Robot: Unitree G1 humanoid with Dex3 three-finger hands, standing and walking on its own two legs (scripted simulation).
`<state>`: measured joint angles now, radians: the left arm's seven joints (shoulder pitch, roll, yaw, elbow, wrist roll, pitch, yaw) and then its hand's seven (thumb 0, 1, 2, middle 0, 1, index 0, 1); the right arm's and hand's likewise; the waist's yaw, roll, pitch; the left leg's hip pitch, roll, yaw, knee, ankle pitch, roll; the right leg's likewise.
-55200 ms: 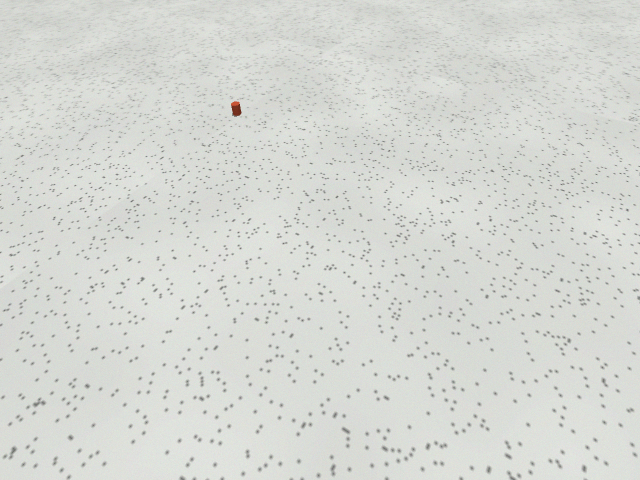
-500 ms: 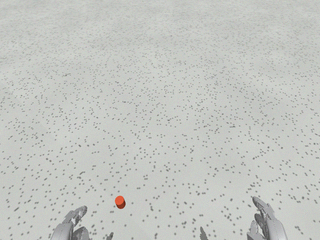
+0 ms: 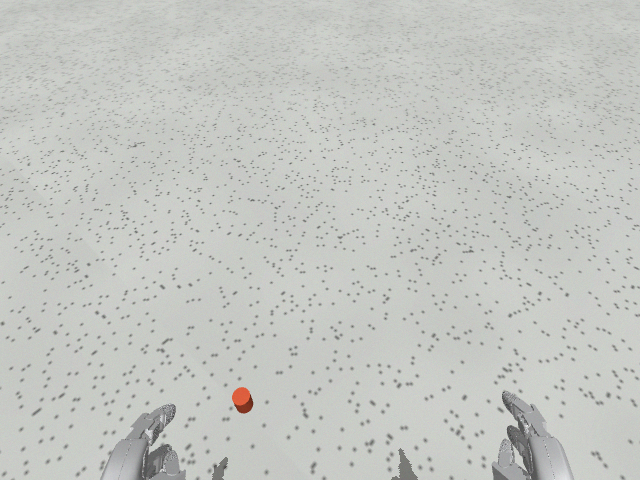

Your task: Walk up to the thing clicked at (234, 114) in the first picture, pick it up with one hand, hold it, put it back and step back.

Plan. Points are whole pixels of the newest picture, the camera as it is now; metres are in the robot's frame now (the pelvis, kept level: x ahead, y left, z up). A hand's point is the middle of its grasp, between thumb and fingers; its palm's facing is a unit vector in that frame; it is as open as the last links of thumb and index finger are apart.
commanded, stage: stand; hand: left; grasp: from above
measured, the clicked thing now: (242, 400) +0.48 +0.24 -0.68
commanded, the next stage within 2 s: none
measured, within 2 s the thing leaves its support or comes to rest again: neither
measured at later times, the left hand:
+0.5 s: hand out of the picture +0.04 +0.23 -0.11, palm faces +0.05 -0.94 -0.34, open 7.4 cm
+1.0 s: hand out of the picture +0.03 +0.24 -0.10, palm faces +0.05 -0.93 -0.36, open 7.4 cm
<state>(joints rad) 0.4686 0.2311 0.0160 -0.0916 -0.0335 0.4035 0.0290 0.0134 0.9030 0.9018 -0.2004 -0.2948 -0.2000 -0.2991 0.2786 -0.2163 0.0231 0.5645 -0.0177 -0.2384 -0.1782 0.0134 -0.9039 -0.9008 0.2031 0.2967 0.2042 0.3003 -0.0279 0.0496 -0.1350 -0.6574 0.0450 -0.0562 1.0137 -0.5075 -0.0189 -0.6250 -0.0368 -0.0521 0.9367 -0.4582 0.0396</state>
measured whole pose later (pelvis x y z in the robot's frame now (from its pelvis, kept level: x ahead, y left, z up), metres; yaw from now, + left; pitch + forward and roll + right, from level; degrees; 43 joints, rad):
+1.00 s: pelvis -0.01 -0.01 +0.06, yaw +2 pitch -4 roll +0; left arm 0.16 0.31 0.03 1.14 0.02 0.00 0.03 0.01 0.90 0.90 -0.20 -0.30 -0.20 -0.30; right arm 0.16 -0.32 -0.02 1.12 -0.02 0.00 -0.02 0.01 -0.91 -0.90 0.20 0.30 0.20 0.30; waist 0.02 0.03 0.07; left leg -0.13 0.02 -0.04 0.41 -0.21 -0.02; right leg -0.12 -0.06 -0.07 0.39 -0.20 0.03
